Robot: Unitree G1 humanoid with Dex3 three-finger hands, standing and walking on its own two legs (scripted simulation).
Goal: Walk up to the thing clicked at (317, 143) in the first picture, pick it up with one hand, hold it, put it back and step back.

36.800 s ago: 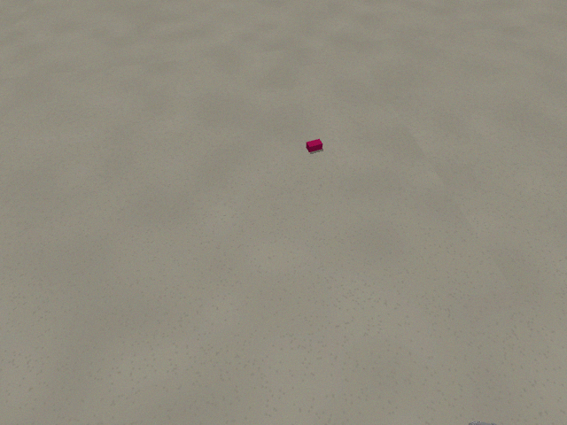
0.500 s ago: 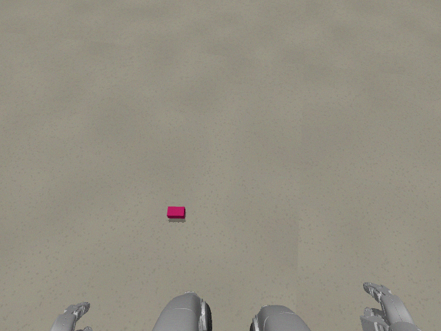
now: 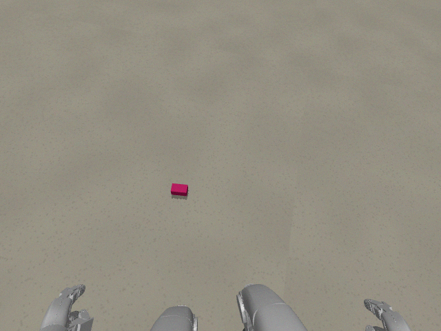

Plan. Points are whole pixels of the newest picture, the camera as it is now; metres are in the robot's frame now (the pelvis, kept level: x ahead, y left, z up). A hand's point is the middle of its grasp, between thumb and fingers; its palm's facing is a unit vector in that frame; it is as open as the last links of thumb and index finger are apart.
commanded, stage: step back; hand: left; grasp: from above
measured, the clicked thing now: (179, 189) +0.71 +0.17 -0.75
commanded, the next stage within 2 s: none
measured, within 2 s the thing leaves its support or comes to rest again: neither
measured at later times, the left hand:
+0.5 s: hand out of the picture -0.05 +0.23 -0.14, palm faces -0.03 -0.91 -0.42, open 7.4 cm
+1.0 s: hand out of the picture -0.28 +0.21 -0.16, palm faces -0.06 -0.91 -0.40, open 7.4 cm
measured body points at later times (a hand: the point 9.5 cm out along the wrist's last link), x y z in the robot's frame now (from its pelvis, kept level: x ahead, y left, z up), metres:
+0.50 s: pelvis -0.16 -0.03 -0.01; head -0.11 -0.05 +0.44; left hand -0.05 +0.28 -0.11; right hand -0.09 -0.36 -0.13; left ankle -0.18 +0.09 -0.69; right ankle -0.11 -0.16 -0.73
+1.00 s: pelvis -0.35 -0.06 -0.02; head -0.31 -0.07 +0.43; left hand -0.27 +0.26 -0.13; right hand -0.22 -0.39 -0.12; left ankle -0.21 +0.07 -0.72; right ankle -0.37 -0.19 -0.73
